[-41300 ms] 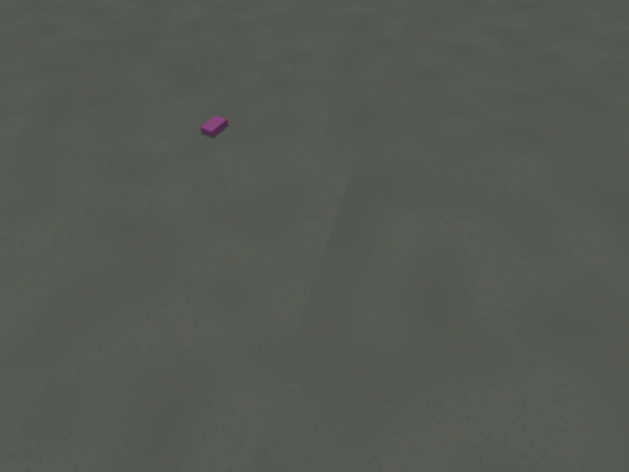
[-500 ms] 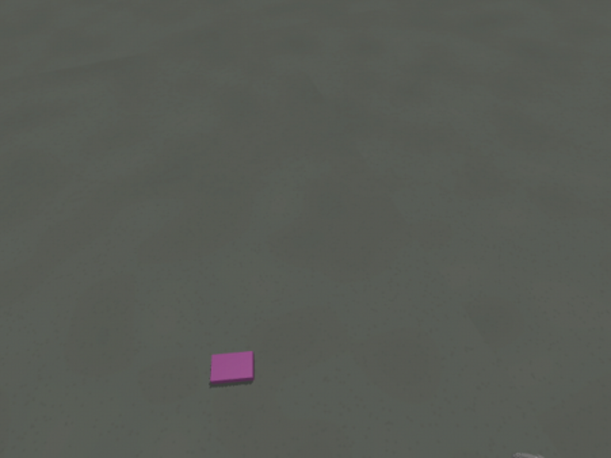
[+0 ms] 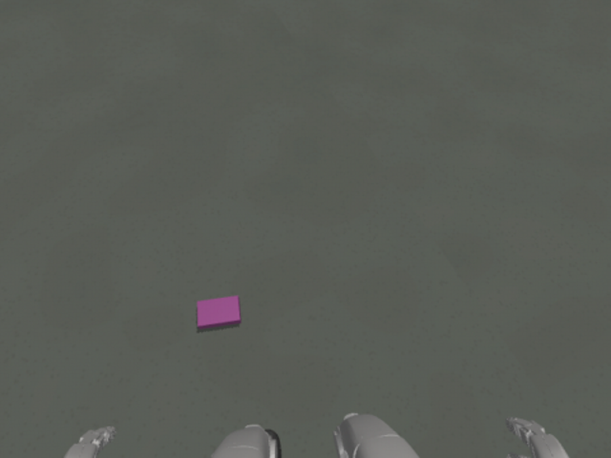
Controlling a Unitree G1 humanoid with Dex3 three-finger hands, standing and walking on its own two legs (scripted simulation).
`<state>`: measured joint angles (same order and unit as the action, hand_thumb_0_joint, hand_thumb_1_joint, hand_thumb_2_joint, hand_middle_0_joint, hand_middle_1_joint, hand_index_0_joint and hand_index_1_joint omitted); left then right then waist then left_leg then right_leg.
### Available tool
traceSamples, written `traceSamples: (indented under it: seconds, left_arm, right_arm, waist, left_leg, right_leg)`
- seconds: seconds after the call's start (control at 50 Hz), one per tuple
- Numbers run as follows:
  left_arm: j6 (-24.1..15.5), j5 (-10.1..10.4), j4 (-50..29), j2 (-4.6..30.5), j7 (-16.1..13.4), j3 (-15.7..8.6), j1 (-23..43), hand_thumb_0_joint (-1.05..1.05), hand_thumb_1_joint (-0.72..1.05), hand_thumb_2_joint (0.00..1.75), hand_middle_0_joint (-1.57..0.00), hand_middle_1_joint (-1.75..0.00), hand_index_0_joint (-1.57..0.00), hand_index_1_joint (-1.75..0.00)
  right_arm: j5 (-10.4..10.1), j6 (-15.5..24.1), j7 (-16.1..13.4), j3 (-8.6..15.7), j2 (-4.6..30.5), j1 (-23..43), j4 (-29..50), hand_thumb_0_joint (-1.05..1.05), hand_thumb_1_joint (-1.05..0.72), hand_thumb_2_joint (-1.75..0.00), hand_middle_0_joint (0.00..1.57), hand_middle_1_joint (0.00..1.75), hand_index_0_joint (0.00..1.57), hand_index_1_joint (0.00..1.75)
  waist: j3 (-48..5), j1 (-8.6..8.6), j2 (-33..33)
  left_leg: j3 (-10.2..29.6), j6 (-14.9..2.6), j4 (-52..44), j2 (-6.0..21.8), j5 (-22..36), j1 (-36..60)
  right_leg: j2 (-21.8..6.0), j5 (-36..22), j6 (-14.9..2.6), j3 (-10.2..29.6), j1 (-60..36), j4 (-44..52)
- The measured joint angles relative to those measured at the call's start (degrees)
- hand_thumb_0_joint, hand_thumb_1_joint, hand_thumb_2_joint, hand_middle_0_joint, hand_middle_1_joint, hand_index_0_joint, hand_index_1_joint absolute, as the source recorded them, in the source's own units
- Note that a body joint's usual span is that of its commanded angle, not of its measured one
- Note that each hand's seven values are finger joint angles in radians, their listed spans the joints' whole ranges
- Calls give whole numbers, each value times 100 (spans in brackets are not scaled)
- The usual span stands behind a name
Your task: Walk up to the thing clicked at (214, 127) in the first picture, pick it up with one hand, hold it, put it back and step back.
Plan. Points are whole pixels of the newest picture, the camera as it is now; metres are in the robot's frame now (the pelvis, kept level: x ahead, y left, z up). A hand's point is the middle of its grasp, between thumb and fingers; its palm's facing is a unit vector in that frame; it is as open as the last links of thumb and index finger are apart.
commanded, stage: step back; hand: left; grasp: from above
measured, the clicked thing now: (219, 312) +0.53 +0.26 -0.75
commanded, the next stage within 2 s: none
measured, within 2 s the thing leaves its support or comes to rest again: neither
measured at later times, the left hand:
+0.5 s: hand out of the picture +0.00 +0.25 -0.14, palm faces +0.03 -0.92 -0.39, open 7.4 cm
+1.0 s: hand out of the picture -0.23 +0.21 -0.15, palm faces -0.02 -0.91 -0.41, open 7.4 cm
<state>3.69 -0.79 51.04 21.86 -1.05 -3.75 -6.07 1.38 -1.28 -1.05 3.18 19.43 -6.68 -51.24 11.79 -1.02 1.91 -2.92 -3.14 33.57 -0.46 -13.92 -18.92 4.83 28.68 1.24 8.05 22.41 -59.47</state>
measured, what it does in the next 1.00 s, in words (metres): walks backwards: right foot, then left foot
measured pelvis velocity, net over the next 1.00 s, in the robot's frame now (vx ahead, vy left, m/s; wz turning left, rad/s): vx -0.29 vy -0.05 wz -0.02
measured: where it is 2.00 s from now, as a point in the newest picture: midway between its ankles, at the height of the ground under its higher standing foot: outside the picture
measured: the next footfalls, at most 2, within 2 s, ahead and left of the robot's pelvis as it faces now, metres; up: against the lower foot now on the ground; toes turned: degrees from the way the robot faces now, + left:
right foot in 0.12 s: -0.01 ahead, -0.13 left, +0.00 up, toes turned +2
left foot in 0.50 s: -0.11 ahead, +0.10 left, +0.00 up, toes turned +0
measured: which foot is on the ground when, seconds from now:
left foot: down 0.00-0.14, up 0.16-0.48, down 0.50-0.94, up 0.96-1.00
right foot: up 0.00-0.10, down 0.12-0.52, up 0.54-0.88, down 0.90-1.00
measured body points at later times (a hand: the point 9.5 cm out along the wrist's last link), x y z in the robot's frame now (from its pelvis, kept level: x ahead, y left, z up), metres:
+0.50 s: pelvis -0.13 -0.02 -0.01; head -0.06 -0.01 +0.43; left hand +0.00 +0.30 -0.12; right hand -0.04 -0.34 -0.13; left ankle -0.15 +0.10 -0.73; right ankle -0.05 -0.14 -0.73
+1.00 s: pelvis -0.29 -0.05 -0.01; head -0.25 -0.07 +0.44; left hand -0.23 +0.26 -0.12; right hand -0.16 -0.37 -0.13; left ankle -0.20 +0.09 -0.69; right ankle -0.29 -0.17 -0.73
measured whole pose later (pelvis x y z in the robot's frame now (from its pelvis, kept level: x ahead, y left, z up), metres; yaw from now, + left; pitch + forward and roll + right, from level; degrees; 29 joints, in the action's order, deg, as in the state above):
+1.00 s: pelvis -0.29 -0.05 -0.01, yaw -1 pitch -3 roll +0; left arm 2.7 -2.4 49.2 19.9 0.9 -3.6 -12.7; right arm 0.6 -4.0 -1.0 3.8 23.0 -5.4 -47.7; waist 9.2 1.9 -3.0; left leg 6.2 0.4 52.9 -2.3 -25.6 -30.1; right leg 1.3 21.3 -1.0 2.3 15.8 -40.0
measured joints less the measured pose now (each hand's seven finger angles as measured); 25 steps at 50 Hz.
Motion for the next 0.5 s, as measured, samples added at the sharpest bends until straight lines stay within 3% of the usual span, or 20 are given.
traceSamples:
  seconds: [0.08,0.12,0.16,0.22,0.28,0.32,0.38,0.44,0.5]
  left_arm:
    - [-31,-9,-25,-27,42,-20,-105,1,91,90,-21,-30,-20,-30]
    - [-88,-26,-28,-47,63,-38,-158,1,91,90,-21,-30,-20,-30]
    - [-139,-73,6,-204,78,-37,-176,1,91,90,-21,-30,-20,-30]
    - [-137,-116,-100,-227,138,-4,-350,1,91,90,-21,-30,-21,-30]
    - [-118,-112,-189,-255,103,-27,-405,1,90,90,-21,-30,-21,-30]
    - [-114,-120,-273,-266,81,-37,-345,1,90,90,-21,-30,-21,-30]
    - [-146,-138,-491,-260,39,-27,-207,1,90,90,-21,-30,-21,-30]
    - [-149,-137,-677,-214,8,-12,-30,1,90,90,-21,-30,-21,-30]
    - [-88,-88,-775,-102,25,16,128,1,90,90,-21,-30,-21,-30]
  right_arm:
    - [-1,-15,26,-41,39,139,177,0,-91,-90,20,30,20,30]
    - [-28,-59,50,-52,96,179,200,0,-91,-90,20,30,20,30]
    - [-84,-130,58,-24,223,229,132,0,-91,-90,20,30,20,30]
    - [-120,-223,29,6,208,126,25,0,-91,-90,20,30,20,30]
    - [-178,-183,46,-13,273,-19,1,0,-91,-90,20,30,20,30]
    - [-186,-139,19,-31,350,-132,8,0,-91,-90,20,30,20,30]
    - [-174,-120,-20,-39,444,-241,-6,0,-91,-90,20,30,20,30]
    - [-134,-107,-27,-34,444,-306,-4,0,-91,-90,20,29,20,30]
    - [-74,-47,8,-14,360,-358,-2,0,-91,-90,20,29,20,30]
  waist:
    - [23,33,-89]
    - [-25,74,-174]
    - [3,9,-559]
    - [-221,138,-434]
    - [-342,180,-321]
    - [-384,154,-339]
    - [-305,149,-386]
    - [-157,106,-360]
    - [-44,49,-207]
  left_leg:
    - [-127,70,291,99,-3,-215]
    - [-155,141,539,176,-49,-374]
    - [124,188,758,344,-95,-469]
    - [591,291,1937,-207,-1313,-752]
    - [952,343,2959,-627,-1383,-830]
    - [1121,407,3200,-724,-1321,-777]
    - [1125,497,2800,-621,-1388,-481]
    - [876,498,1774,-371,-1443,-81]
    - [612,346,413,-204,-756,398]
  right_leg:
    - [-259,-124,-30,-276,-454,1126]
    - [-326,-591,-132,-418,-766,1973]
    - [-111,-730,-224,-635,-879,2141]
    - [-263,-810,-310,-544,-725,2101]
    - [-426,-1112,-294,-478,-661,2426]
    - [-470,-1293,-273,-546,-560,2591]
    - [-478,-1478,-260,-664,-386,2660]
    - [-531,-1563,-227,-835,-191,2538]
    - [-654,-1520,-152,-972,68,2164]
